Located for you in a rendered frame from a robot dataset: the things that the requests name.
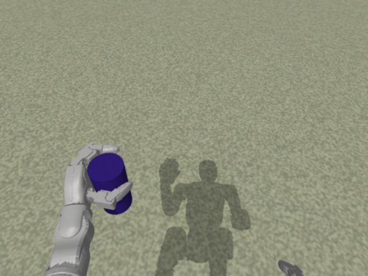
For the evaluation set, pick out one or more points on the left robot arm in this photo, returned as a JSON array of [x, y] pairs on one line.
[[73, 234]]

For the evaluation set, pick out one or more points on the can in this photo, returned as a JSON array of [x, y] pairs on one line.
[[107, 172]]

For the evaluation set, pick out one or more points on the right robot hand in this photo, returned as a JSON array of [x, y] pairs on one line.
[[289, 269]]

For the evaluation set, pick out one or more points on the left robot hand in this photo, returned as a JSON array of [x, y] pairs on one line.
[[78, 188]]

